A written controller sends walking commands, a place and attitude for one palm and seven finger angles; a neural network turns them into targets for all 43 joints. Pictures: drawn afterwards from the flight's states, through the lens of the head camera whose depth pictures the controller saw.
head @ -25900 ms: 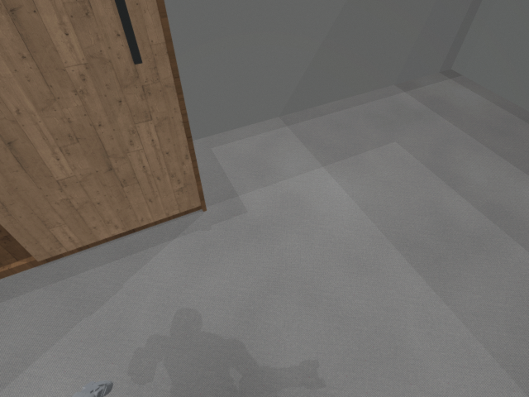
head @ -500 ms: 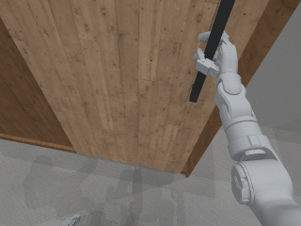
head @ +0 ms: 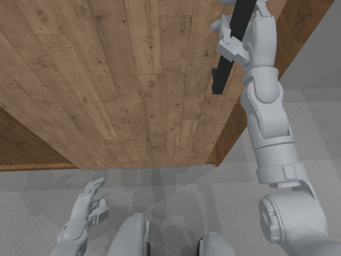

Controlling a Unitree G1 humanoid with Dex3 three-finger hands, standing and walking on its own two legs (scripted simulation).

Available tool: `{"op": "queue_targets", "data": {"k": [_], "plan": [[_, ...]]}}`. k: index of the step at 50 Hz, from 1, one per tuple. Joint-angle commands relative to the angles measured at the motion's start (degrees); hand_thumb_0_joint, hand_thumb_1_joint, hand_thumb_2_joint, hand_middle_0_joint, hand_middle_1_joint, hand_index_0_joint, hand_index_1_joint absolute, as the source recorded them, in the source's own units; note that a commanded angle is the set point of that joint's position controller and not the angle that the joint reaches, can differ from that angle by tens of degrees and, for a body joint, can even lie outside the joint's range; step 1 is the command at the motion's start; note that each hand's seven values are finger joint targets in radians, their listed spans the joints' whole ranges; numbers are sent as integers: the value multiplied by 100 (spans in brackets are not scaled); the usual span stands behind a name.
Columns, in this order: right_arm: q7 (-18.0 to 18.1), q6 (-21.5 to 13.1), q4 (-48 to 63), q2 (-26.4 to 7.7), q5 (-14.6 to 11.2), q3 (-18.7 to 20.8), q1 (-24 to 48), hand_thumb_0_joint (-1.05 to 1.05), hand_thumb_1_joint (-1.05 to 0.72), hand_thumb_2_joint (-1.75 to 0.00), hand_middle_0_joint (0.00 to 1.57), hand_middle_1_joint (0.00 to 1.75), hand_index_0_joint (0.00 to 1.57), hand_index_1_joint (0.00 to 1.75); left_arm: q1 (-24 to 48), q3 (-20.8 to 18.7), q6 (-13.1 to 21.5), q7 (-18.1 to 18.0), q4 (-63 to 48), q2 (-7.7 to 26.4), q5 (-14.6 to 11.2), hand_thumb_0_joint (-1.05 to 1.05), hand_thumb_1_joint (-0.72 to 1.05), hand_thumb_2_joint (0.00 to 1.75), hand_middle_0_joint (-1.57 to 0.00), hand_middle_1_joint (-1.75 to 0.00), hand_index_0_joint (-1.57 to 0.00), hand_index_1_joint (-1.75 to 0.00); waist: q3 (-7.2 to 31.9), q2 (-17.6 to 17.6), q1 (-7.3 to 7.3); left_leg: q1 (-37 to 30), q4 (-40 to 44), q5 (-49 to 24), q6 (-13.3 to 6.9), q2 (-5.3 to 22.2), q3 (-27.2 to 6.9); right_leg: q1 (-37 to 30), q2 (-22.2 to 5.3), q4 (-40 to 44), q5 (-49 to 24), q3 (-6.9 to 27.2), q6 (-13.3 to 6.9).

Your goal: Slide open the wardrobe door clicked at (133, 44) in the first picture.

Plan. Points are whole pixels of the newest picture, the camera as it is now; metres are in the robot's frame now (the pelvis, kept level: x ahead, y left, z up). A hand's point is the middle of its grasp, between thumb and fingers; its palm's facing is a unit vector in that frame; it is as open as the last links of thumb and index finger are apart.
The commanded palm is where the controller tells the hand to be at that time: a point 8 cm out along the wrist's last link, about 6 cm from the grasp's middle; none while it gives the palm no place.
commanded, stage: step sideways, sliding the door along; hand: right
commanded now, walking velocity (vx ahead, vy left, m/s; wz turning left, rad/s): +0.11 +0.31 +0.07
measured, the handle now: (232, 26) +0.49 -0.11 +0.21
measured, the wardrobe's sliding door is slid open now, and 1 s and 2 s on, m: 0.07 0.45 0.53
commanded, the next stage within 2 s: stop walking and hold the door there in 1.78 s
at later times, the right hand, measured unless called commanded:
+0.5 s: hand (147, 42) +0.45 +0.04 +0.21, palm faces +0.15 +0.99 -0.09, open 6.0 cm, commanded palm +0.42 +0.06 +0.21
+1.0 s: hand (1, 47) +0.44 +0.28 +0.21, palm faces -0.14 +0.99 -0.09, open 6.5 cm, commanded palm +0.43 +0.25 +0.21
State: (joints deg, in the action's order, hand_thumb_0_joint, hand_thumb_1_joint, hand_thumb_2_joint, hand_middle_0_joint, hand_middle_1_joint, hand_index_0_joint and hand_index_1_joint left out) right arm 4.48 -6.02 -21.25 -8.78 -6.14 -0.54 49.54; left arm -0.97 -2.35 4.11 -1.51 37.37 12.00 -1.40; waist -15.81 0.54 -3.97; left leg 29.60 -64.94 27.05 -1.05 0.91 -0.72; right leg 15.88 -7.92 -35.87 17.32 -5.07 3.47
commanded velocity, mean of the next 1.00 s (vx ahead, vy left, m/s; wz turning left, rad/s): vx -0.26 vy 0.27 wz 0.19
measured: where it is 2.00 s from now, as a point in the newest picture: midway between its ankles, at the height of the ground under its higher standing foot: outside the picture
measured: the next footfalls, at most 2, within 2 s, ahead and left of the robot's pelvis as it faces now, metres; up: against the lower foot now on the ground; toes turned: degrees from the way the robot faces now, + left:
left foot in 0.18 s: +0.17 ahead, +0.29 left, +0.00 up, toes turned -3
right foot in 0.32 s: +0.06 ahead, -0.06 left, +0.00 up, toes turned -12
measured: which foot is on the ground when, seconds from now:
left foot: up 0.00-0.16, down 0.18-0.78, up 0.80-1.00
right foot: down 0.00-0.18, up 0.20-0.30, down 0.32-0.54, up 0.56-0.76, down 0.78-1.00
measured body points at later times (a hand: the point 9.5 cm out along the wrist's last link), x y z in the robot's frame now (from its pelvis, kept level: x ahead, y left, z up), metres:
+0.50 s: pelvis +0.07 +0.19 -0.01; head +0.18 +0.19 +0.43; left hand +0.30 +0.37 -0.12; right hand +0.44 -0.01 +0.21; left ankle +0.13 +0.29 -0.72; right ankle +0.02 -0.04 -0.72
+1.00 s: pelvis +0.08 +0.33 +0.00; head +0.19 +0.34 +0.44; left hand +0.30 +0.50 -0.11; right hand +0.44 +0.23 +0.21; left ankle +0.12 +0.47 -0.70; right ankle +0.03 +0.15 -0.72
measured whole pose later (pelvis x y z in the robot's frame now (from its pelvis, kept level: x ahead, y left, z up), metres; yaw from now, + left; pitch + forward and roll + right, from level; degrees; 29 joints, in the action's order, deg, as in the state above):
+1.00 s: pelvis +0.08 +0.33 +0.00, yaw -1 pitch -3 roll +2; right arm 5.3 -10.1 7.7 -5.9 -3.4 -10.4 28.1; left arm -0.9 -0.9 2.1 2.7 31.6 8.3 -1.3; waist -17.6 5.0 -4.0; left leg 22.6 -46.0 20.0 0.5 1.2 2.0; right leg 8.5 -14.7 -33.9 20.3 -10.2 7.1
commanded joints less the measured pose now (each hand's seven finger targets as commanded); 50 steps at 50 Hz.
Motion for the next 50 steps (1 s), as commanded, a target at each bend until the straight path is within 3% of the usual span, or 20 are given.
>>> {"op": "queue_targets", "data": {"k": [1, 7, 11, 13, 14, 15, 16, 17, 20, 25, 26, 27, 28, 30, 34, 36, 39, 40, 45, 50], "plan": [[-472, -677, 2364, 817, 232, -1359, 3604, 0, -90, -90, 45, 140, 45, 140, -234, -279, 227, 57, -731, 787, -98, 0, 90, 90, -20, -30, -20, -30, 3560, 1140, 762, -118, 1266, -558, 123, 381, 177, -2328, -1573, 573, -4014, 659, -1162], [-407, -663, 2786, 446, 218, -1233, 2764, 0, -90, -90, 45, 140, 45, 140, -92, -123, 409, 3, -963, 621, -217, 0, 90, 90, -20, -30, -20, -30, 3525, 1414, 638, -1812, 3122, -1915, 250, -60, 778, -1588, -922, -387, -3425, 185, -703], [-260, -619, 3565, -199, 396, -848, 1840, 0, -90, -90, 45, 140, 45, 140, 125, -54, 456, -228, -853, 276, -163, 0, 90, 90, -20, -30, -20, -30, 3672, -2003, 483, -3182, 3223, -7734, -480, 1310, -562, 458, 483, -2031, 1352, 233, -76], [-271, -675, 4243, 188, 393, -1177, 1663, 0, -90, -90, 45, 140, 45, 140, 107, 30, 567, -241, -816, 212, -133, 0, 90, 90, -20, -30, -20, -30, 3712, -1596, 607, -3440, 2747, -8149, -439, 1155, -200, 295, 301, -702, 819, 191, -195], [-251, -731, 4399, 280, 366, -1267, 1696, 0, -90, -90, 45, 140, 45, 140, 6, 3, 570, -209, -776, 283, -129, 0, 90, 90, -20, -30, -20, -30, 3863, -1417, 737, -3124, 2255, -7837, -287, 969, 148, -552, -18, 314, -745, 158, -235], [-259, -780, 4552, 317, 302, -1343, 1605, 0, -90, -90, 45, 140, 45, 140, -17, -119, 541, -180, -835, 546, -120, 0, 90, 90, -20, -30, -20, -30, 4034, -310, 803, -1626, 1489, -5598, 146, 433, 508, -2305, -846, 964, -4582, 682, -562], [-387, -827, 4471, 570, 286, -1423, 1548, 0, -90, -90, 45, 140, 45, 140, -128, -301, 491, 66, -1029, 715, -55, 0, 90, 90, -20, -30, -20, -30, 4295, 780, 691, 84, 676, -806, 180, -73, 282, -3860, -1880, 641, -7869, 1661, -1175], [-425, -942, 4778, 612, 376, -1386, 2068, 0, -90, -90, 45, 140, 45, 140, -120, -280, 490, 283, -1131, 645, -17, 0, 90, 90, -20, -30, -20, -30, 4008, 1430, 718, 461, 876, 559, 68, -58, 57, -3984, -1899, 375, -7881, 1412, -1357], [-341, -926, 4435, 387, 389, -1208, 1672, 0, -90, -90, 45, 140, 45, 140, -155, -260, 609, 361, -1132, 566, -76, 0, 90, 90, -20, -30, -20, -30, 3829, 1832, 663, 47, 1825, -438, 28, 53, 14, -3815, -1556, -8, -6272, 742, -1028], [-352, -791, 4367, 270, 404, -1235, 846, 0, -90, -90, 45, 140, 45, 140, 286, -11, 671, 225, -1417, 446, -174, 0, 90, 90, -20, -30, -20, -30, 3171, 1158, 538, -1792, 3279, -2468, 205, 34, 308, -1831, -1186, -231, -3504, -15, -567], [-340, -820, 4587, 289, 411, -1303, 806, 0, -90, -90, 45, 140, 45, 140, 325, 61, 672, 197, -1439, 318, -219, 0, 90, 90, -20, -30, -20, -30, 3135, 656, 473, -2112, 3525, -3671, 183, 297, 116, -1284, -807, -759, -2642, -109, -458], [-337, -843, 4699, 5, 464, -1142, 675, 0, -90, -90, 45, 140, 45, 140, 143, -41, 604, 197, -1493, 226, -246, 0, 90, 90, -20, -30, -20, -30, 3304, -1401, 418, -2758, 3890, -6481, -191, 964, -973, -306, 217, -1835, 316, -261, -95], [-343, -814, 4769, -116, 480, -1044, 243, 0, -90, -90, 45, 140, 45, 140, 367, -106, 643, 143, -1513, 296, -172, 0, 90, 90, -20, -30, -20, -30, 3377, -2200, 228, -2918, 3792, -8085, -185, 1257, -1621, 323, 815, -2768, 2158, 249, -82], [-306, -887, 5459, 428, 433, -1515, -1, 0, -90, -90, 45, 140, 45, 140, 303, 88, 797, 166, -1215, 124, -89, 0, 90, 90, -20, -30, -20, -30, 3542, -1027, 404, -3890, 3367, -8448, -523, 1345, -1458, 1006, 623, -2226, 1996, 762, -180], [-177, -1144, 5766, 664, 481, -1704, 144, 0, -90, -90, 45, 140, 45, 140, 286, 49, 621, 229, -1256, 146, -56, 0, 90, 90, -20, -30, -20, -30, 3923, -1452, 493, -4424, 3091, -9206, -588, 1075, -825, 248, 563, -309, 891, 147, -97], [-209, -1234, 5686, 858, 473, -2006, 325, 0, -90, -90, 45, 140, 45, 140, 308, 0, 477, 261, -1299, 214, -67, 0, 90, 90, -20, -30, -20, -30, 4090, -978, 616, -3366, 3021, -7538, -482, 910, -507, -1083, 49, 676, -745, 103, -180], [-302, -1168, 5144, 726, 444, -1795, 600, 0, -90, -90, 45, 140, 45, 140, 70, -344, 392, 448, -1482, 548, -72, 0, 90, 90, -20, -30, -20, -30, 4211, 1111, 570, 374, 1556, -336, 94, 45, -421, -4324, -2221, 641, -6452, 1323, -1358], [-246, -1127, 5231, 544, 529, -1517, 886, 0, -90, -90, 45, 140, 45, 140, 179, -235, 355, 468, -1651, 528, 52, 0, 90, 90, -20, -30, -20, -30, 4054, 1438, 513, 762, 829, 374, 70, -61, -560, -4280, -2349, 574, -6938, 1265, -1448], [-204, -808, 4428, 400, 609, -1229, 1032, 0, -90, -90, 45, 140, 45, 140, 280, -236, 137, 442, -1447, 485, 53, 0, 90, 90, -20, -30, -20, -30, 3409, 828, 656, 116, 1113, -366, 141, 98, 89, -3361, -2024, 528, -5804, 381, -941], [-139, -869, 4284, 114, 568, -948, 806, 0, -90, -90, 45, 140, 45, 140, 488, -154, 20, 318, -1306, 418, -185, 0, 90, 90, -20, -30, -20, -30, 3065, 1276, 710, -1675, 3019, -1671, 161, -65, 640, -2215, -1619, -247, -5156, -326, -496]]}}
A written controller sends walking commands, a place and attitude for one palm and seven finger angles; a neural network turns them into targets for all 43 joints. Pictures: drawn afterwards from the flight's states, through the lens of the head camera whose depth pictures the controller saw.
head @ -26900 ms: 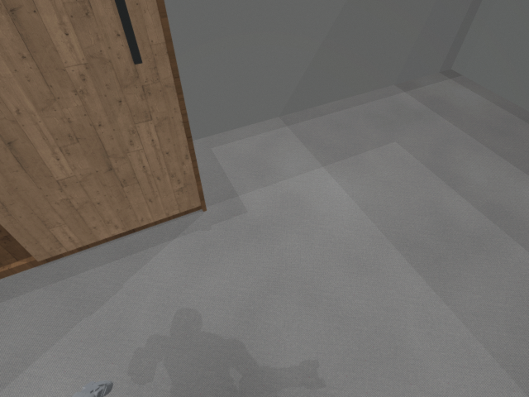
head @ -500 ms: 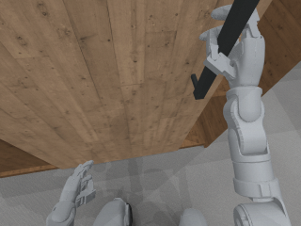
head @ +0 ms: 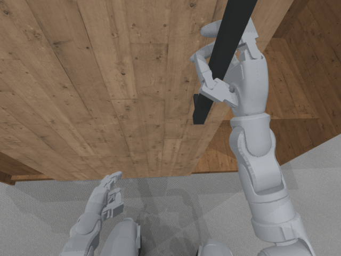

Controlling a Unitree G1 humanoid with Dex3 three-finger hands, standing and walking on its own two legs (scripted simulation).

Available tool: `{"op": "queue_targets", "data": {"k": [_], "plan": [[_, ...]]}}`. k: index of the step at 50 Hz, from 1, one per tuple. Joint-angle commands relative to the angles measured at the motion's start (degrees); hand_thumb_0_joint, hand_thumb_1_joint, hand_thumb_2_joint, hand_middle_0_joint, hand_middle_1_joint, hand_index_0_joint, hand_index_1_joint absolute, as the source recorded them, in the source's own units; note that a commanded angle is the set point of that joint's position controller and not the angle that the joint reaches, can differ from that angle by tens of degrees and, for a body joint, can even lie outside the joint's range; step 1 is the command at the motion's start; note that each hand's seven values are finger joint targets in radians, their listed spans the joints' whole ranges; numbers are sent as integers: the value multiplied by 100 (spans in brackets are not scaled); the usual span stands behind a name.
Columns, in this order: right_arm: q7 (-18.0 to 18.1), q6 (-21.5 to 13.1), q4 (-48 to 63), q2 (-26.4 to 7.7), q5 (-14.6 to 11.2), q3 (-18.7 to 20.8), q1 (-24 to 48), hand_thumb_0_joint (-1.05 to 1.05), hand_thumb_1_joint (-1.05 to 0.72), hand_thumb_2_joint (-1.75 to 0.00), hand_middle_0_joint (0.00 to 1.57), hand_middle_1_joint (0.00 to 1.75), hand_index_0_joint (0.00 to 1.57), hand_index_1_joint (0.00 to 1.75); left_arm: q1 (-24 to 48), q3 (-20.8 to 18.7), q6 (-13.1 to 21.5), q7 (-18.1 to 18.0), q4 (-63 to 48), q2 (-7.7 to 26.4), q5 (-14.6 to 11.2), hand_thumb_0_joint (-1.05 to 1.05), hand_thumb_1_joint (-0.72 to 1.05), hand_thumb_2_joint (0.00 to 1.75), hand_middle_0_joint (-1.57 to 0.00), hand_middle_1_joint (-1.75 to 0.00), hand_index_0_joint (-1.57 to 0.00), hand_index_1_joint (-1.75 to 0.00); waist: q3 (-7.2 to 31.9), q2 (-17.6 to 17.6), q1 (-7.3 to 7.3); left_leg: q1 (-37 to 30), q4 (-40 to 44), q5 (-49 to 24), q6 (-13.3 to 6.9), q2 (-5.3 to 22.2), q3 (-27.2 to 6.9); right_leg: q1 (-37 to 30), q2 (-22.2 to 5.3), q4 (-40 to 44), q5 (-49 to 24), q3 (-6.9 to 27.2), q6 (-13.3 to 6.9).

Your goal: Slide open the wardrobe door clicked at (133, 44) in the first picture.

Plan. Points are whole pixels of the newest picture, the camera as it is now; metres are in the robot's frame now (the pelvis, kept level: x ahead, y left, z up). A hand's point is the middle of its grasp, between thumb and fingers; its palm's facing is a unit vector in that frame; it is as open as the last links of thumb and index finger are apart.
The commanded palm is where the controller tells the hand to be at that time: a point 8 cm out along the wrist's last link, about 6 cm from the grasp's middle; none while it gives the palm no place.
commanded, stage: step sideways, sliding the door along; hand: right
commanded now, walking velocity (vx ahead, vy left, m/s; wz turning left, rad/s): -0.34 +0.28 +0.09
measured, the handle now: (213, 59) +0.41 -0.06 +0.21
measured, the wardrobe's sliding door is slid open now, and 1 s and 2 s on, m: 0.45 0.53 0.53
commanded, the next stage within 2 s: stop walking and hold the door there in 0.78 s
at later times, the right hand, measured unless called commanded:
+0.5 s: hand (140, 78) +0.36 +0.05 +0.21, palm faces +0.17 +0.98 -0.07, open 6.0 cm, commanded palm +0.33 +0.07 +0.22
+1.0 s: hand (140, 77) +0.36 +0.05 +0.21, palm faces +0.51 +0.83 -0.23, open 6.8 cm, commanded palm +0.32 +0.02 +0.20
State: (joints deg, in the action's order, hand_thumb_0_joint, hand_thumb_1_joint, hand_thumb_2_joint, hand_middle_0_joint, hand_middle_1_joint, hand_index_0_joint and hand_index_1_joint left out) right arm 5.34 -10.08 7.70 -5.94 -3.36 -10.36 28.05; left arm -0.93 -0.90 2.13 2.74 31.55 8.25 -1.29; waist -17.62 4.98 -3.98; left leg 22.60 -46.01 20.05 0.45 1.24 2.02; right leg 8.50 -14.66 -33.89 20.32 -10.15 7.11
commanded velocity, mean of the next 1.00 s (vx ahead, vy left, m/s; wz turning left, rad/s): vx -0.04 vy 0.19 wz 0.08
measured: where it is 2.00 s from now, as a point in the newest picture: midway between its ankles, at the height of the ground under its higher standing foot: outside the picture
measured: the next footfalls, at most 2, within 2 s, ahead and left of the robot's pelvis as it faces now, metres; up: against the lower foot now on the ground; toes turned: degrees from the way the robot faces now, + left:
left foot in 0.04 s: +0.08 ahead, +0.17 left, +0.00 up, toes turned +4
right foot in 0.30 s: -0.01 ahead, -0.04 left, +0.00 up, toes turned -10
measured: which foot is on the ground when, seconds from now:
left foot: up 0.00-0.02, down 0.04-0.32, up 0.34-0.48, down 0.50-0.72, up 0.74-0.90, down 0.92-1.00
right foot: down 0.00-0.06, up 0.08-0.28, down 0.30-0.56, up 0.58-0.68, down 0.70-0.96, up 0.98-1.00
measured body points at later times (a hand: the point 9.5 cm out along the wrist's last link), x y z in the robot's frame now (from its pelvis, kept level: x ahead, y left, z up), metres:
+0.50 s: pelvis -0.07 +0.19 -0.01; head +0.01 +0.20 +0.43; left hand +0.13 +0.40 -0.13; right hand +0.34 +0.00 +0.22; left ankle -0.07 +0.31 -0.72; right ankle -0.04 -0.04 -0.73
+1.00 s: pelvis -0.04 +0.35 -0.01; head +0.03 +0.37 +0.43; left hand +0.16 +0.58 -0.12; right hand +0.33 +0.01 +0.22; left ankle +0.01 +0.45 -0.73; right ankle -0.08 +0.11 -0.68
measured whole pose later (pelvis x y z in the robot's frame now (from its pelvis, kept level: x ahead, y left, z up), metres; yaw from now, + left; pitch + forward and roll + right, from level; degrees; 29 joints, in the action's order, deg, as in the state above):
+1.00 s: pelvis -0.04 +0.35 -0.01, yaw +1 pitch -5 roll +0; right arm 6.0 -4.8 -23.0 -27.9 -3.5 22.7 34.8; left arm -3.0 -1.2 3.3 -0.3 36.4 14.5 -3.7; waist -15.4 4.4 -3.2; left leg 16.3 -37.4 15.8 -2.1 0.2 5.0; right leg 14.4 -15.6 -51.5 23.2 0.1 3.3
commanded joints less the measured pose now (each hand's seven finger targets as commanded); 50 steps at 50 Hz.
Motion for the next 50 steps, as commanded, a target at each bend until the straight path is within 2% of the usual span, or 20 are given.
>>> {"op": "queue_targets", "data": {"k": [1, 4, 7, 12, 17, 21, 26, 27, 28, 29, 30, 32, 34, 35, 36, 44, 45, 46, 48, 50], "plan": [[-205, -488, 1410, -243, 257, 109, 2871, 0, -90, -90, 45, 140, 45, 140, 491, -267, 225, -127, -679, 701, -277, 0, 90, 90, -20, -30, -20, -30, 3304, 675, 682, -1435, 1631, -1587, 2, -32, 356, -1269, -772, -906, -5022, 230, -795], [-98, -393, 1438, -666, 167, 422, 2390, 0, -90, -90, 45, 140, 45, 140, 639, -291, 369, -332, -724, 438, -241, 0, 90, 90, -20, -30, -20, -30, 3646, -2820, 399, -2519, 1822, -7925, -1090, 1681, -1857, 902, 1047, -2904, 1765, 689, -358], [-28, -418, 2138, -271, 41, 142, 2228, 0, -90, -90, 45, 140, 45, 140, 617, -12, 567, -319, -471, 247, -111, 0, 90, 90, -20, -30, -20, -30, 3468, -1753, 568, -2751, 1585, -7214, -925, 1497, -1294, 1174, 1012, -1767, 1635, 980, -423], [76, -496, 1876, -604, 91, 470, 2625, 0, -90, -90, 45, 140, 45, 140, 512, -270, 284, -371, -464, 473, -127, 0, 90, 90, -20, -30, -20, -30, 4255, -1573, 607, -2730, 1435, -6221, -557, 1085, -766, -310, 859, 347, -730, 351, -475], [-333, -415, 1227, 301, 61, -348, 3831, 0, -90, -90, 45, 140, 45, 140, 480, -417, 304, -97, -725, 790, -75, 0, 90, 90, -20, -30, -20, -30, 3777, 1432, 564, 36, -1130, 633, -99, 55, -611, -1389, -1772, 975, -4599, 1915, -1979], [-383, -145, 421, 795, -34, -726, 4567, 0, -90, -90, 45, 140, 45, 140, 321, -368, 255, -64, -668, 939, -178, 0, 90, 90, -20, -30, -20, -30, 3530, 827, 570, -523, -486, 551, -153, 155, -386, -953, -1329, 327, -3944, 973, -1533], [-265, -51, -174, 208, 11, -149, 4643, 0, -90, -90, 45, 140, 45, 140, 62, -294, 214, -189, -485, 992, -337, 0, 90, 90, -20, -30, -20, -30, 3549, 760, 617, -1456, 2016, -1609, -22, 15, 252, -921, -432, -711, -3276, 787, -1061], [-217, -27, -117, -158, -25, 143, 4608, 0, -90, -90, 45, 140, 45, 140, -70, -344, 214, -220, -394, 1031, -367, 0, 90, 90, -20, -30, -20, -30, 3963, -121, 598, -2188, 2425, -3215, -244, 352, -275, -657, 122, -1286, -2869, 547, -843], [-196, 40, -410, -599, 17, 462, 4522, 0, -90, -90, 45, 140, 45, 140, 151, -372, 202, -294, -397, 970, -318, 0, 90, 90, -20, -30, -20, -30, 3870, -2176, 536, -2956, 2087, -5495, -699, 939, -1511, 725, 804, -2102, -581, 494, -583], [-197, 63, -458, -555, 79, 356, 4499, 0, -90, -90, 45, 140, 45, 140, 136, -309, 234, -317, -280, 842, -294, 0, 90, 90, -20, -30, -20, -30, 3567, -2572, 479, -2976, 1915, -6203, -951, 1320, -1842, 1371, 1029, -2685, 1092, 804, -638], [-150, 82, -102, -405, -15, 237, 4432, 0, -90, -90, 45, 140, 45, 140, 101, -237, 321, -327, -212, 801, -258, 0, 90, 90, -20, -30, -20, -30, 3585, -1657, 525, -2925, 1754, -6020, -995, 1353, -1735, 1381, 1069, -2349, 1307, 971, -670], [-63, 18, 213, -306, -91, 189, 4538, 0, -90, -90, 45, 140, 45, 140, 72, -94, 367, -392, -78, 709, -166, 0, 90, 90, -20, -30, -20, -30, 3748, -1209, 605, -3292, 1054, -6940, -794, 1123, -1189, 911, 849, -234, 331, 716, -725], [-64, -13, 376, -528, -217, 269, 4223, 0, -90, -90, 45, 140, 45, 140, -112, -315, 342, -423, -117, 967, -186, 0, 90, 90, -20, -30, -20, -30, 4415, -753, 687, -2133, -23, -6196, -152, 706, -579, -1565, 0, 999, -4153, 842, -1056], [-181, -46, 383, -390, -274, 201, 3983, 0, -90, -90, 45, 140, 45, 140, -140, -459, 288, -317, -242, 1246, -170, 0, 90, 90, -20, -30, -20, -30, 4438, 275, 679, -342, -604, -2390, 128, 277, -407, -3042, -1240, 429, -6845, 1963, -1669], [-342, -14, -77, -211, -211, 289, 3877, 0, -90, -90, 45, 140, 45, 140, -201, -468, 224, -108, -277, 1304, -150, 0, 90, 90, -20, -30, -20, -30, 4258, 359, 590, 546, -1081, 459, 19, -31, -537, -3539, -1616, 463, -7734, 1982, -1940], [-227, 37, 44, -884, -27, 678, 4011, 0, -90, -90, 45, 140, 45, 140, -203, -416, 470, -147, -427, 1299, -313, 0, 90, 90, -20, -30, -20, -30, 3442, 1578, 579, -1234, 1241, -1118, -14, -55, 411, -1708, -830, -332, -5622, 125, -1220], [57, 97, -2227, -4452, 293, 4054, 2628, 0, -90, -90, 45, 140, 45, 140, -666, -482, 357, -302, 43, 1694, -253, 0, 90, 90, -20, -30, -20, -30, 3303, 1326, 397, -1059, 1824, -1694, 144, -187, 553, -1623, -600, -570, -5326, -135, -1298], [-54, 100, -2111, -3893, 328, 3392, 2581, 0, -90, -90, 45, 140, 45, 140, -583, -413, 290, -317, -236, 1518, -284, 0, 90, 90, -20, -30, -20, -30, 3393, 679, 383, -1947, 2192, -3674, 90, 133, 338, -916, -95, -1276, -4465, -34, -965], [-54, 75, -2069, -4263, 200, 3701, 2543, 0, -90, -90, 45, 140, 45, 140, -474, -356, 379, -405, -220, 1271, -299, 0, 90, 90, -20, -30, -20, -30, 3814, -1703, 338, -2958, 1930, -7414, -843, 1606, -1883, 1042, 1160, -3202, 1063, 375, -496], [75, 150, -1815, -4379, 141, 3941, 2119, 0, -90, -90, 45, 140, 45, 140, -400, -123, 500, -529, -156, 1171, -272, 0, 90, 90, -20, -30, -20, -30, 3664, -983, 253, -2886, 1837, -6600, -1082, 1962, -2055, 1513, 1123, -3767, 1371, 1234, -642]]}}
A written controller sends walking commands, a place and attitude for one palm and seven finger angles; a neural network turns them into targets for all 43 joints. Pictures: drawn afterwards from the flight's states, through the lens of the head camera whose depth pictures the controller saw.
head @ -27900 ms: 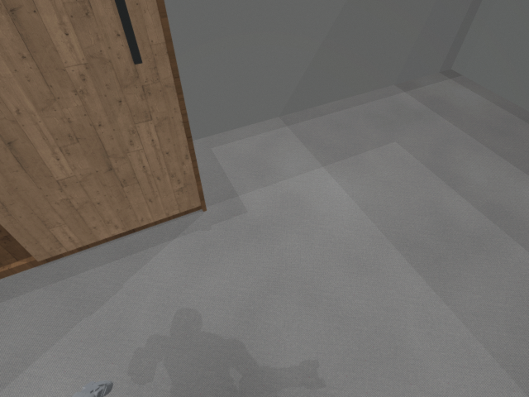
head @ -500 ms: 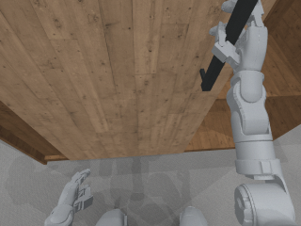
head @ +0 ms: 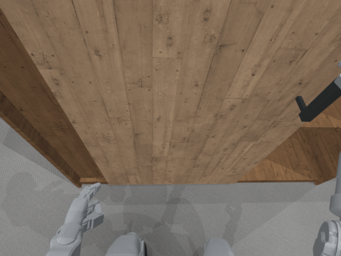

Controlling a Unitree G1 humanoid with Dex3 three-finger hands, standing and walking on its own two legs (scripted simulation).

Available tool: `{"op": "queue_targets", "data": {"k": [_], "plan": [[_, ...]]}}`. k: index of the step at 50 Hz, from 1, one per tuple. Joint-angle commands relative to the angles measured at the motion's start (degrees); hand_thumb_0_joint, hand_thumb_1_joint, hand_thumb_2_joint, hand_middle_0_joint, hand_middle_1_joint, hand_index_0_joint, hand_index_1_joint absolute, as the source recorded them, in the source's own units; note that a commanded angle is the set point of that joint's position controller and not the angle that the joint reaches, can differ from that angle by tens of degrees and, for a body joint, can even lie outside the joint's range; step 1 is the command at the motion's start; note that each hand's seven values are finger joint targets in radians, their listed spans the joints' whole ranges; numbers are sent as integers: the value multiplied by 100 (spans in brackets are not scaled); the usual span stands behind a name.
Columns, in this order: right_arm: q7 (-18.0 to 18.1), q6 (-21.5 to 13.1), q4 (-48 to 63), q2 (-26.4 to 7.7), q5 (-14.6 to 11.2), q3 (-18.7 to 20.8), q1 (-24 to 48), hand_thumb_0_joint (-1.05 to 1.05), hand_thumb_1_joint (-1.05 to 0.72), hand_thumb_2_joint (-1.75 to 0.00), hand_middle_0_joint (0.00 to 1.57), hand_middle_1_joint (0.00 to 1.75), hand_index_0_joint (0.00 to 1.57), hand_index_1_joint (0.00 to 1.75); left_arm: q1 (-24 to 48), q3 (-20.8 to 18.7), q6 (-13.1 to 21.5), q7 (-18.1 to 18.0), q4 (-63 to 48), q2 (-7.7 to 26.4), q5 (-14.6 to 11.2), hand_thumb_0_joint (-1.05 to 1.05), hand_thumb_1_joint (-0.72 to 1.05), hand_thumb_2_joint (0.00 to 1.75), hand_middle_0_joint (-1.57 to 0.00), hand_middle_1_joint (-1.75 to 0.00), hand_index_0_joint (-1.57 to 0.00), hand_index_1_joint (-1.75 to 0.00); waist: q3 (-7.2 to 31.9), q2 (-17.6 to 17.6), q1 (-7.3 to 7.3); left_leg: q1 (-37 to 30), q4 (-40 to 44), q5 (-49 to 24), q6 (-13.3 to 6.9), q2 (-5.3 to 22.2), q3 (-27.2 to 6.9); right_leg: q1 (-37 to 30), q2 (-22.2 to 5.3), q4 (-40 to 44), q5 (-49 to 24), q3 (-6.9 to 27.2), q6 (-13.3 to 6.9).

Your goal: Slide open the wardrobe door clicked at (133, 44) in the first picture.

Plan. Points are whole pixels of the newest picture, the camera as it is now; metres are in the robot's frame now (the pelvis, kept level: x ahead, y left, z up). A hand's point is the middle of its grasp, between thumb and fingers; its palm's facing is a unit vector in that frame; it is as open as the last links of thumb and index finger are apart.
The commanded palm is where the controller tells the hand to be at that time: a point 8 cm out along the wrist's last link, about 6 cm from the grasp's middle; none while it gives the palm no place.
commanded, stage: stop walking and hold the door there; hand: right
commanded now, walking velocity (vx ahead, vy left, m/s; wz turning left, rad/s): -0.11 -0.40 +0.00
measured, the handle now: out of the picture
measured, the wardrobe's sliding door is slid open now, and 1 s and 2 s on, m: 0.53 0.53 0.53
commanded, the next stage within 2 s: none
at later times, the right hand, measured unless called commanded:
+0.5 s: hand out of the picture +0.39 -0.31 +0.22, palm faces +0.50 +0.83 -0.25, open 6.6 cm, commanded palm +0.35 -0.34 +0.20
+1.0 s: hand out of the picture +0.40 -0.31 +0.22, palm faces +0.50 +0.82 -0.28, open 6.6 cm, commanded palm +0.35 -0.34 +0.20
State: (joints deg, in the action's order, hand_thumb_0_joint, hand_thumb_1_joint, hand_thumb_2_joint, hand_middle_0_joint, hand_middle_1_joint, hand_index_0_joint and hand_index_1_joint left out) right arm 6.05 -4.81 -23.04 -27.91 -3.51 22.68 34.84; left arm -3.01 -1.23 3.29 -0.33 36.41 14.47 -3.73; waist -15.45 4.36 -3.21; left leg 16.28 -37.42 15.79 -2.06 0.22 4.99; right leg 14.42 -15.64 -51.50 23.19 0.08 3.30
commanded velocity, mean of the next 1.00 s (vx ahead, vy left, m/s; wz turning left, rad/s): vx -0.05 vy -0.09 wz -0.02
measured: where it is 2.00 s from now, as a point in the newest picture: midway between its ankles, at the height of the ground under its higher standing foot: outside the picture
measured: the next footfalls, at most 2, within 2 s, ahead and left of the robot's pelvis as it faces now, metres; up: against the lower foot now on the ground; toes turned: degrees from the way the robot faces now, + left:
right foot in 0.34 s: +0.05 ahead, -0.11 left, +0.00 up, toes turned +1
left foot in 1.56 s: -0.06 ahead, +0.04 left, +0.00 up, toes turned +15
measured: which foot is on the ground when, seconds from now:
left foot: down 0.00-1.00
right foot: up 0.00-0.32, down 0.34-1.00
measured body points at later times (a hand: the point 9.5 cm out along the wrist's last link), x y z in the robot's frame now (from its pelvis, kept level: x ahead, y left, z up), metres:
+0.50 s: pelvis -0.02 -0.01 +0.02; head -0.03 +0.00 +0.47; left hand +0.05 +0.30 -0.08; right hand +0.36 -0.35 +0.23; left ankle +0.05 +0.10 -0.72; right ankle +0.01 -0.11 -0.72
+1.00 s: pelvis +0.00 -0.02 +0.02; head +0.00 +0.01 +0.47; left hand +0.08 +0.28 -0.09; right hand +0.36 -0.35 +0.23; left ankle +0.05 +0.10 -0.72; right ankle +0.01 -0.11 -0.72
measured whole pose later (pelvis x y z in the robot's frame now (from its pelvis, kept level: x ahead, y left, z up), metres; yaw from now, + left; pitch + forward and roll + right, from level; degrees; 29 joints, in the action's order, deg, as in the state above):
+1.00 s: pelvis +0.00 -0.02 +0.02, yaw +7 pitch +0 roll +0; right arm 7.7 -7.2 -32.7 -31.3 -1.5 25.2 23.8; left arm -13.6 -0.7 2.4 -6.6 42.0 17.9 -2.8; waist -0.2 3.1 0.2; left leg 17.2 -23.9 6.4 -0.7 0.8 2.4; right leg 11.8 -0.1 -25.6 13.6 -6.4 -1.7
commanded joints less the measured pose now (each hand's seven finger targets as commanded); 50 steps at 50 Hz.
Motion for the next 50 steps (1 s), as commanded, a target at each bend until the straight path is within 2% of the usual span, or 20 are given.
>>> {"op": "queue_targets", "data": {"k": [1, 3, 7, 9, 10, 11, 13, 16, 18, 20, 22, 26, 28, 31, 38, 40, 44, 45, 48, 50], "plan": [[132, -426, 1282, -2562, 219, 1152, 1374, 0, -90, -90, 45, 140, 45, 140, -246, -5, 451, -248, -563, 535, 4, 0, 90, 90, -20, -30, -20, -30, 3478, -918, 199, -2360, 845, -5960, -784, 2000, -2056, 1005, 1176, -1611, 985, 272, -263], [243, -491, 869, -2762, 315, 1478, 1053, 0, -90, -90, 45, 140, 45, 140, -137, -9, 533, -360, -477, 656, 85, 0, 90, 90, -20, -30, -20, -30, 3578, -1316, 139, -2560, 823, -6306, -610, 1736, -1628, 889, 1381, -633, 891, -44, -251], [258, -430, 581, -2567, 356, 1255, 814, 0, -90, -90, 45, 140, 45, 140, -154, -79, 513, -389, -495, 805, 79, 0, 90, 90, -20, -30, -20, -30, 3596, -1379, 142, -2433, 1239, -6012, -574, 1908, -1796, 654, 1580, 575, 487, -233, -287], [248, -391, 518, -2657, 403, 1212, 910, 0, -90, -90, 45, 140, 45, 140, -284, -138, 418, -380, -467, 926, 84, 0, 90, 90, -20, -30, -20, -30, 3681, -1108, 182, -2309, 1483, -5564, -556, 1964, -1851, 384, 1587, 1138, 176, -217, -291], [261, -390, 516, -2861, 394, 1287, 936, 0, -90, -90, 45, 140, 45, 140, -281, -174, 359, -394, -435, 1005, 71, 0, 90, 90, -20, -30, -20, -30, 3544, -699, 207, -2141, 1615, -5233, -529, 1949, -1882, 238, 1580, 1482, -108, -236, -301], [244, -376, 434, -2711, 424, 1139, 899, 0, -90, -90, 45, 140, 45, 140, -363, -147, 305, -405, -486, 962, 62, 0, 90, 90, -20, -30, -20, -30, 3604, -632, 213, -2042, 1700, -4647, -477, 1865, -1819, 30, 1592, 1892, -441, -203, -312], [237, -357, 405, -2668, 410, 1033, 914, 0, -90, -90, 45, 140, 45, 140, -478, -235, 218, -429, -511, 1061, 54, 0, 90, 90, -20, -30, -20, -30, 3565, -510, 275, -1784, 1820, -3459, -272, 1622, -1755, -535, 1445, 2777, -1420, -196, -340], [177, -324, 269, -2543, 347, 832, 845, 0, -90, -90, 45, 140, 45, 140, -535, -294, 130, -457, -525, 1217, -12, 0, 90, 90, -20, -30, -20, -30, 3163, 21, 226, -1246, 1891, -1594, 48, 1078, -1618, -682, 735, 3280, -1888, 220, -570], [120, -302, 36, -2311, 316, 610, 879, 0, -90, -90, 45, 140, 45, 140, -562, -288, 161, -477, -555, 1208, -44, 0, 90, 90, -20, -30, -20, -30, 2913, -238, 264, -958, 2120, -557, 192, 864, -1789, -499, 720, 3147, -1361, 201, -647], [152, -412, -64, -2755, 377, 854, 937, 0, -90, -90, 45, 140, 45, 140, -638, -241, 129, -572, -407, 1260, 54, 0, 90, 90, -20, -30, -20, -30, 2618, 725, 302, -686, 1843, -396, 106, 696, -1384, -321, 583, 3603, -1023, 405, -716], [186, -490, -172, -2564, 435, 708, 1065, 0, -90, -90, 45, 140, 45, 140, -634, -165, 154, -609, -492, 1164, 66, 0, 90, 90, -20, -30, -20, -30, 2604, 608, 276, -899, 1363, -100, 164, 482, -987, 152, 344, 3985, -379, 632, -811], [180, -446, -193, -2312, 391, 403, 1207, 0, -90, -90, 45, 140, 45, 140, -722, -132, 166, -685, -443, 1153, 89, 0, 90, 90, -20, -30, -20, -30, 2568, 273, 293, -1020, 1231, -483, 174, 542, -833, 224, 325, 3839, -755, 511, -774], [181, -412, -269, -2081, 408, 211, 1189, 0, -90, -90, 45, 140, 45, 140, -748, -106, 175, -698, -372, 1115, 113, 0, 90, 90, -20, -30, -20, -30, 2369, 376, 326, -919, 1179, -323, 160, 567, -818, 416, 323, 3920, -294, 427, -720], [238, -421, -328, -2356, 405, 432, 1194, 0, -90, -90, 45, 140, 45, 140, -837, -118, 155, -721, -254, 1136, 118, 0, 90, 90, -20, -30, -20, -30, 2231, 136, 329, -866, 1245, -187, 162, 577, -834, 583, 406, 3918, 103, 384, -707], [213, -486, -520, -2193, 342, 451, 861, 0, -90, -90, 45, 140, 45, 140, -907, -148, 237, -701, -88, 1118, 133, 0, 90, 90, -20, -30, -20, -30, 2287, -504, 356, -330, 1882, 105, 119, 703, -1266, 7, 697, 3421, -301, 195, -584], [186, -512, -335, -2062, 303, 303, 773, 0, -90, -90, 45, 140, 45, 140, -885, -157, 232, -705, -51, 1113, 108, 0, 90, 90, -20, -30, -20, -30, 2364, -293, 361, -297, 1890, -52, 114, 714, -1240, -215, 710, 3409, -526, 175, -589], [202, -489, -249, -2084, 302, 462, 489, 0, -90, -90, 45, 140, 45, 140, -805, -163, 251, -691, -111, 1069, 98, 0, 90, 90, -20, -30, -20, -30, 2577, -403, 350, -435, 1751, -760, 110, 696, -1223, -402, 686, 3296, -1156, 118, -554], [209, -480, -219, -2188, 290, 487, 404, 0, -90, -90, 45, 140, 45, 140, -798, -193, 202, -708, -76, 1117, 78, 0, 90, 90, -20, -30, -20, -30, 2561, -168, 342, -577, 1732, -1060, 88, 798, -1202, -352, 733, 3201, -1335, 93, -557], [206, -455, 32, -1994, 300, 386, 402, 0, -90, -90, 45, 140, 45, 140, -686, -232, 142, -661, -212, 1088, 79, 0, 90, 90, -20, -30, -20, -30, 2617, -438, 338, -610, 1767, -1653, -11, 1145, -1521, -323, 895, 2718, -1533, 13, -482], [213, -395, -2, -2162, 284, 470, 321, 0, -90, -90, 45, 140, 45, 140, -726, -296, 44, -657, -179, 1148, 70, 0, 90, 90, -20, -30, -20, -30, 2690, -615, 365, -630, 1834, -2211, -164, 1566, -1708, -345, 1046, 2285, -1399, -22, -424]]}}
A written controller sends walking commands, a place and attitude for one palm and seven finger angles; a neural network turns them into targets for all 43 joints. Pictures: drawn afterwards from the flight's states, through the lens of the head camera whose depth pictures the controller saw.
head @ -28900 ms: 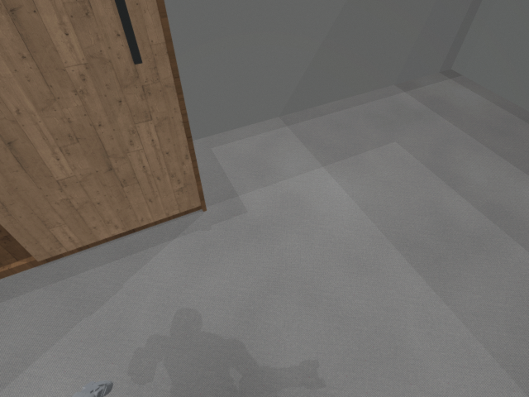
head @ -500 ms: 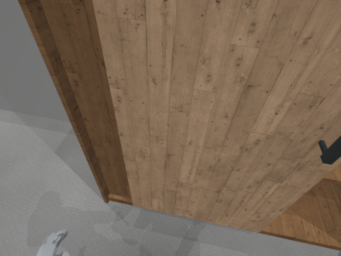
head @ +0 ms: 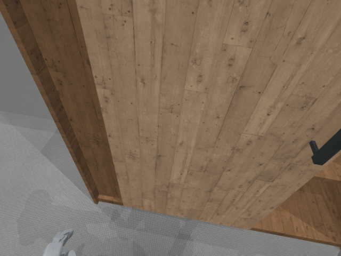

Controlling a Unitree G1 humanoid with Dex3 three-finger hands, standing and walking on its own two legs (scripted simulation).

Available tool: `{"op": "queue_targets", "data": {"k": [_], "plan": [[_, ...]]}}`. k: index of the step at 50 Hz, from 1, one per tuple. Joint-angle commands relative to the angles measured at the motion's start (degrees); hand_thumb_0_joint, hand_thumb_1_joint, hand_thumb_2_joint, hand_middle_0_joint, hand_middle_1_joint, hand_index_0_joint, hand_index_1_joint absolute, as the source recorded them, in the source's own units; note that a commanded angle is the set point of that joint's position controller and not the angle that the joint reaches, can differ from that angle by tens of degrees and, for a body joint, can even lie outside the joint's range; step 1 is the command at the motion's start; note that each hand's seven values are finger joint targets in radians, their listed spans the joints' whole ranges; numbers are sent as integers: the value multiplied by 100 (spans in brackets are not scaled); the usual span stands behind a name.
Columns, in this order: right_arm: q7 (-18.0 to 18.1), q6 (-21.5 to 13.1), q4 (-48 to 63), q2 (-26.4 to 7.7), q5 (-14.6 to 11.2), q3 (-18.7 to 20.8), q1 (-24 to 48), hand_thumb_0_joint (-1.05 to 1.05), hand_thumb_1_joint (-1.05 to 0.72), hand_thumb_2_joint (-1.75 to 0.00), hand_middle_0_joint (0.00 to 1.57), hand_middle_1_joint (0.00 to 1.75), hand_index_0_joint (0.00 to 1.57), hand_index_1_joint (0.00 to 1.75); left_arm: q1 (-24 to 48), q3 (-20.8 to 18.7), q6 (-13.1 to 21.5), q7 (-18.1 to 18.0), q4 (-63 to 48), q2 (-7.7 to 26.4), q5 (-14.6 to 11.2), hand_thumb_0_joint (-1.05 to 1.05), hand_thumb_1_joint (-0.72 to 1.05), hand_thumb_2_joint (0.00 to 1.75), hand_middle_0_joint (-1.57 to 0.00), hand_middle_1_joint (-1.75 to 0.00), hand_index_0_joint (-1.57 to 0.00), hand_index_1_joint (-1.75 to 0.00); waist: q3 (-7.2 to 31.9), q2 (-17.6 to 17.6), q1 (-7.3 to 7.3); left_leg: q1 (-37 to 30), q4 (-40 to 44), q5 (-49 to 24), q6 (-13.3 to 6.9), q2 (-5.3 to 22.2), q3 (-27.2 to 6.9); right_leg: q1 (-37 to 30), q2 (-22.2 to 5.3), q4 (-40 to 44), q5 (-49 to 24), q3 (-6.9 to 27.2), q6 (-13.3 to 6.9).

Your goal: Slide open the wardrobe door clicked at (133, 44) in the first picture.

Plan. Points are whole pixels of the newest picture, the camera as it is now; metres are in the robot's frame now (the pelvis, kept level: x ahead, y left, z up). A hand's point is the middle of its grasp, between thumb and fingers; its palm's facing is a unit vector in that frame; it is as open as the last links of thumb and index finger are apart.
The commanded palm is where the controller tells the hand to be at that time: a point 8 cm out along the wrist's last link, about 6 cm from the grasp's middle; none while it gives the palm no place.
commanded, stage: stop walking and hold the door there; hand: right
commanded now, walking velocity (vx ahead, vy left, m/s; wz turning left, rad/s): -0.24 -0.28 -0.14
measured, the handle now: out of the picture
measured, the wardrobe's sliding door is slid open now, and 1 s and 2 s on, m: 0.53 0.53 0.53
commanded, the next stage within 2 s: loosen the grip on the handle in 1.54 s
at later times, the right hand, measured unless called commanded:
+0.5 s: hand out of the picture +0.36 -0.34 +0.20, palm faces +0.44 +0.87 -0.22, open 6.4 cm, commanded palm +0.32 -0.37 +0.18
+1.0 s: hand out of the picture +0.36 -0.34 +0.20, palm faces +0.23 +0.97 -0.10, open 6.0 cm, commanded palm +0.33 -0.38 +0.18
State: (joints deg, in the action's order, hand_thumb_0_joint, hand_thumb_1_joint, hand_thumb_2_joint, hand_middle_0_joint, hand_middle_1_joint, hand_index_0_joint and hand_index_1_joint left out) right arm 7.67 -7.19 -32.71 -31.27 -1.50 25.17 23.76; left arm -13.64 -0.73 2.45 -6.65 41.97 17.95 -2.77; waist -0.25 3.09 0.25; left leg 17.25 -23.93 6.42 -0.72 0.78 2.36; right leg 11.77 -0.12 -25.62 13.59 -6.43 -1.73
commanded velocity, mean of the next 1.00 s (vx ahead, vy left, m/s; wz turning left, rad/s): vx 0.01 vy -0.14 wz -0.05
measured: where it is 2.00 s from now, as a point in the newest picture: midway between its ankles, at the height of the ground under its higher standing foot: outside the picture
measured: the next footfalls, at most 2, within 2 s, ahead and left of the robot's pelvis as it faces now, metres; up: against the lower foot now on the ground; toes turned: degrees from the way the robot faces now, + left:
left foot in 0.56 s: -0.05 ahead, +0.06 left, +0.00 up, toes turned +8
right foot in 0.78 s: -0.03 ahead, -0.32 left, +0.00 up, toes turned -2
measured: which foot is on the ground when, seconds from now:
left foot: down 0.00-0.24, up 0.26-0.54, down 0.56-0.78, up 0.80-0.96, down 0.98-1.00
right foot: down 0.00-0.56, up 0.58-0.76, down 0.78-1.00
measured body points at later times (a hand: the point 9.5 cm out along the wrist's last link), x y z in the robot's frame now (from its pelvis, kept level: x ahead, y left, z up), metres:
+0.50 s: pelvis -0.04 -0.07 +0.00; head +0.00 -0.06 +0.44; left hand +0.13 +0.13 -0.12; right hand +0.33 -0.38 +0.21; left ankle -0.08 +0.06 -0.70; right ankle +0.00 -0.10 -0.74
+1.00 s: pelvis -0.07 -0.17 -0.02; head +0.01 -0.16 +0.42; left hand +0.10 +0.03 -0.14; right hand +0.34 -0.39 +0.20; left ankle -0.05 -0.11 -0.74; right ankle -0.03 -0.32 -0.74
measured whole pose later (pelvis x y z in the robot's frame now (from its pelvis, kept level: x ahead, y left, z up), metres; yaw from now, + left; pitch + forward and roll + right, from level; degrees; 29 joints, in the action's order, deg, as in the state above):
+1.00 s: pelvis -0.07 -0.17 -0.02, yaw -3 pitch -2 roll -2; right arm 6.4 -4.3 -13.4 -14.9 -4.3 9.7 38.3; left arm -7.1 3.0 5.8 -2.9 38.9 10.1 -1.5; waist -12.9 -0.3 -0.2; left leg 16.9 -38.8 19.0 -1.4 -0.2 4.5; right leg 18.2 -3.0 -35.1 14.1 -5.7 1.6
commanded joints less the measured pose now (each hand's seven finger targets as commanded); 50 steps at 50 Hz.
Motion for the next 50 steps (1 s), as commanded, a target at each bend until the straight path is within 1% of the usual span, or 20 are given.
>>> {"op": "queue_targets", "data": {"k": [1, 6, 9, 12, 16, 21, 25, 26, 27, 28, 29, 30, 32, 35, 37, 39, 40, 42, 48, 50], "plan": [[53, -111, 1026, -1830, 96, 233, 1512, 0, -90, -90, 45, 140, 45, 140, 366, -335, 83, 5, -789, 776, -32, 0, 90, 90, -20, -30, -20, -30, 1293, -635, 18, -723, 522, -1483, -407, 1752, -1587, -48, -403, -508, -168, 618, 120], [33, 17, 1239, -1706, 99, 119, 1892, 0, -90, -90, 45, 140, 45, 140, 534, -259, 16, 30, -868, 706, -20, 0, 90, 90, -20, -30, -20, -30, 1400, -1088, -22, -851, 389, -1695, -518, 2259, -1377, 93, -393, -389, 594, 866, 120], [31, 24, 1317, -1366, 74, -191, 2089, 0, -90, -90, 45, 140, 45, 140, 670, -259, -41, 19, -947, 697, -10, 0, 90, 90, -20, -30, -20, -30, 1321, -723, -4, -316, 23, -501, -137, 1686, -822, -445, -705, 469, -428, 669, 44], [-15, -215, 1831, -696, 23, -799, 2611, 0, -90, -90, 45, 140, 45, 140, 998, -149, -44, 25, -1219, 637, -32, 0, 90, 90, -20, -30, -20, -30, 1123, 1001, -23, 234, -2112, 1777, 124, 536, 145, -187, -1673, 1280, -868, 1545, -251], [-56, -308, 2149, -454, -40, -1104, 2728, 0, -90, -90, 45, 140, 45, 140, 845, -198, 130, 126, -1089, 603, -46, 0, 90, 90, -20, -30, -20, -30, 1392, 233, 4, 1039, -3534, 2249, 224, 421, 57, -1252, -1553, 452, -3117, 1124, -650], [-109, -125, 2536, -361, -38, -1294, 3011, 0, -90, -90, 45, 140, 45, 140, 947, -50, 304, 164, -1034, 467, 19, 0, 90, 90, -20, -30, -20, -30, 1481, 628, -28, 575, -2746, 2239, 239, 453, 437, -1428, -1294, 608, -2714, 869, -348], [-71, -100, 2747, -706, -103, -986, 3003, 0, -90, -90, 45, 140, 45, 140, 1122, 5, 395, 278, -1143, 442, 150, 0, 90, 90, -20, -30, -20, -30, 1708, 724, -233, -622, -815, 1704, 66, 369, 758, -1285, -1000, 535, -3405, 642, 352], [-73, -134, 2724, -717, -138, -951, 2883, 0, -90, -90, 45, 140, 45, 140, 1183, -6, 384, 331, -1150, 458, 172, 0, 90, 90, -20, -30, -20, -30, 1798, 567, -361, -1247, -109, 1400, -112, 520, 721, -886, -824, 13, -3477, 633, 718], [-64, -203, 2729, -757, -143, -928, 2797, 0, -90, -90, 45, 140, 45, 140, 1273, -45, 340, 403, -1168, 478, 149, 0, 90, 90, -20, -30, -20, -30, 1818, -291, -532, -1877, 597, 606, -669, 1475, -91, 2, -546, -1806, -2607, 636, 1048], [-46, -328, 2764, -862, -94, -889, 3070, 0, -90, -90, 45, 140, 45, 140, 1215, -33, 268, 402, -1198, 488, 45, 0, 90, 90, -20, -30, -20, -30, 1512, -2446, -473, -2030, 804, -1781, -1670, 3580, -3049, 1825, -32, -4458, 1642, 1196, 735], [-21, -256, 2439, -609, -230, -947, 3015, 0, -90, -90, 45, 140, 45, 140, 954, 9, 311, 375, -1081, 370, 114, 0, 90, 90, -20, -30, -20, -30, 1124, -1396, -208, -1807, 476, -3232, -1500, 3924, -2507, 2338, -156, -5072, 1943, 1821, 504], [-80, -266, 2744, -354, -259, -1130, 3431, 0, -90, -90, 45, 140, 45, 140, 836, 8, 317, 393, -891, 300, 89, 0, 90, 90, -20, -30, -20, -30, 1529, -1513, -37, -2755, -141, -3910, -1246, 3475, -1762, 2791, -184, -4936, 1980, 1866, 448], [-3, -370, 2524, -1249, -52, -127, 3224, 0, -90, -90, 45, 140, 45, 140, 995, 65, 296, 291, -824, 214, 111, 0, 90, 90, -20, -30, -20, -30, 1269, -1790, -138, -2548, -567, -4088, -480, 2724, -373, 2379, -341, -3624, 1835, 1219, 407], [-129, -375, 2953, -942, 6, -422, 3202, 0, -90, -90, 45, 140, 45, 140, 1447, 83, 228, 173, -993, 1, 62, 0, 90, 90, -20, -30, -20, -30, 1182, -1202, -139, -2062, -1048, -3939, -155, 2099, 308, 958, 100, -835, 957, -86, 309], [-140, -368, 3498, -499, -43, -800, 3480, 0, -90, -90, 45, 140, 45, 140, 1374, 10, 213, 122, -1095, -12, 44, 0, 90, 90, -20, -30, -20, -30, 1654, -811, 43, -1092, -1966, -3271, 62, 1758, 589, -726, 212, -4, -1078, -727, 466], [-255, -547, 4110, 442, -184, -1517, 3641, 0, -90, -90, 45, 140, 45, 140, 1034, -203, 399, 198, -1206, 343, -26, 0, 90, 90, -20, -30, -20, -30, 2392, 1531, 156, 883, -4048, 2305, 398, 497, 539, -2319, -1728, -204, -4855, 1497, -516], [-415, -663, 3879, 988, -142, -1991, 3717, 0, -90, -90, 45, 140, 45, 140, 772, -197, 538, 296, -1134, 317, -63, 0, 90, 90, -20, -30, -20, -30, 2244, 1057, 236, 957, -4578, 3365, 255, 111, 219, -2191, -1908, -172, -4588, 1809, -825], [-345, -542, 3916, 700, -109, -1608, 3847, 0, -90, -90, 45, 140, 45, 140, 846, -229, 607, 269, -936, 306, 17, 0, 90, 90, -20, -30, -20, -30, 2173, 1120, 212, 1112, -4032, 2939, 238, 268, -46, -2119, -1864, -241, -4187, 1741, -1019], [-311, -325, 3679, 725, -152, -1774, 4140, 0, -90, -90, 45, 140, 45, 140, 977, 38, 575, 337, -1041, 190, 115, 0, 90, 90, -20, -30, -20, -30, 1805, 761, 55, -936, -615, 931, 65, 150, -128, -737, -1679, -364, -2409, 1130, -475], [-301, -270, 3505, 431, -114, -1595, 3938, 0, -90, -90, 45, 140, 45, 140, 990, 84, 518, 295, -1116, 54, 112, 0, 90, 90, -20, -30, -20, -30, 1768, -581, 111, -1406, 57, -624, -161, 884, -1052, -41, -909, -883, -927, 538, -11]]}}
